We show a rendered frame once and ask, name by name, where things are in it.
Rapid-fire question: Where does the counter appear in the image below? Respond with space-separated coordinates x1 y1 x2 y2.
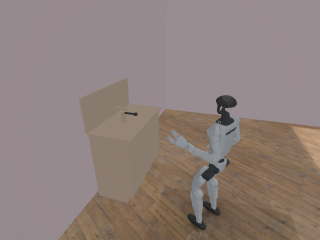
79 78 161 203

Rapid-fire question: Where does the right robot thigh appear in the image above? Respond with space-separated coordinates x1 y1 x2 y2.
207 157 230 189

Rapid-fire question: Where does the left robot forearm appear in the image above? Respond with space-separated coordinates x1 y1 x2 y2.
184 142 218 163

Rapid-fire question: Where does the right robot shin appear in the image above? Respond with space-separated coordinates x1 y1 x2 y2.
207 179 219 209

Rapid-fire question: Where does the tap lever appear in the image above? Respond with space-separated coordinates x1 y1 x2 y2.
124 112 138 116

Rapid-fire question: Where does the robot left upper arm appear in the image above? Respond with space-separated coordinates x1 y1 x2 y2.
207 124 221 163

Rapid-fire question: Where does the robot left hand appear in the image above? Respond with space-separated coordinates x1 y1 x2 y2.
167 130 188 148

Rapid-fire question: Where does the robot right upper arm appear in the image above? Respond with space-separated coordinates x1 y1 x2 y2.
231 115 241 144

